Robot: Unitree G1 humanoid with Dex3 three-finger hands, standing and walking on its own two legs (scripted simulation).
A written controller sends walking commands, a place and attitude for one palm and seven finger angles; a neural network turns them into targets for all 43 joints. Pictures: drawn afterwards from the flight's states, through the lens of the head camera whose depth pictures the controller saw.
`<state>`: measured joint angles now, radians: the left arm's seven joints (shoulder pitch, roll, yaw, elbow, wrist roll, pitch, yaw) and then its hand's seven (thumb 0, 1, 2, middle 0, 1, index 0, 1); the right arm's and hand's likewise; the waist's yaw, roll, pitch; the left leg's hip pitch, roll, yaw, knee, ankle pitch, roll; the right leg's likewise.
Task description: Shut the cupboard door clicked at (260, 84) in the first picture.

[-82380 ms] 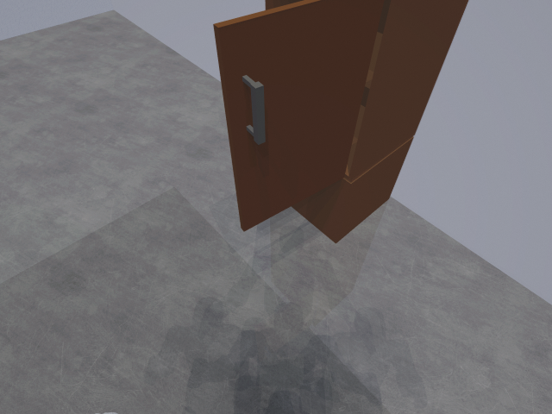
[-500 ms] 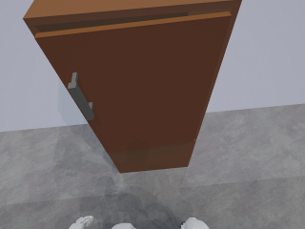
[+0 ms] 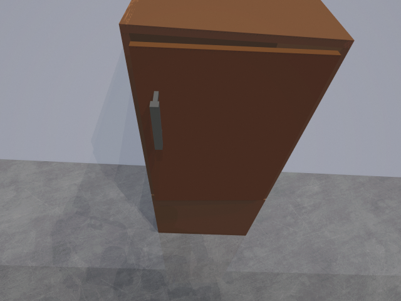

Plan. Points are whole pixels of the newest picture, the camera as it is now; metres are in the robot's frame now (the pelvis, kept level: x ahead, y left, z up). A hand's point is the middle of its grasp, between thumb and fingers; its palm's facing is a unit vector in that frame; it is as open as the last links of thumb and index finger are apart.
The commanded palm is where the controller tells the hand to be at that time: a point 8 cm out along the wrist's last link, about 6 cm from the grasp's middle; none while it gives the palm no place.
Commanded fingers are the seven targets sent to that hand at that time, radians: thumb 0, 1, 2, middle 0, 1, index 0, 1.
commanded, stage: come to a stop and stand still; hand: left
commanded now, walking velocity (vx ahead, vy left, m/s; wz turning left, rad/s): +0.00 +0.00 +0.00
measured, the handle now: (157, 121) +0.47 +0.15 +0.08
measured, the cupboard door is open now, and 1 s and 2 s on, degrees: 3 3 3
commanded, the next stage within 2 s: look again from close up in 0.62 s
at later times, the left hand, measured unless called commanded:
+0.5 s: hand out of the picture -0.04 +0.14 -0.18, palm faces +0.00 -0.99 -0.16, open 7.3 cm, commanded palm none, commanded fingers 0.00 0.90 0.90 -0.20 -0.30 -0.20 -0.30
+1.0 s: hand out of the picture +0.00 +0.19 -0.17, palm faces +0.04 -0.97 -0.25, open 7.4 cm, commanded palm none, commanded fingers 0.00 0.90 0.90 -0.20 -0.30 -0.20 -0.30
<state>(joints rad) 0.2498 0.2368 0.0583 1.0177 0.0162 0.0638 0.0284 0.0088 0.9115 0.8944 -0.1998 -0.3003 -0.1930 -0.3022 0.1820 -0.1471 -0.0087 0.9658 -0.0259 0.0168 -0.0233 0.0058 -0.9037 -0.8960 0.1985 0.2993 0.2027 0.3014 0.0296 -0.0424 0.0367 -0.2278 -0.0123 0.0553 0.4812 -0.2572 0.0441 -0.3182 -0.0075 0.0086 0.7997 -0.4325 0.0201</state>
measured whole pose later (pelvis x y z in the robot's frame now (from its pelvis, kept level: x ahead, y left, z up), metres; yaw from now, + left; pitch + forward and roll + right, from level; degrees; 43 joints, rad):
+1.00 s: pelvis -0.03 +0.00 +0.00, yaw +0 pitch -2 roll +0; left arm 0.31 0.19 0.00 1.01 0.02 -0.02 0.05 0.01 0.91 0.89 -0.20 -0.30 -0.20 -0.30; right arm 0.26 -0.19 -0.02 1.01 -0.02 -0.01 -0.02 0.01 -0.91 -0.90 0.20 0.30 0.20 0.30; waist -0.01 0.01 -0.03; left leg -0.25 -0.01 0.05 0.53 -0.24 0.03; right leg -0.15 0.01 -0.01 0.52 -0.32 -0.01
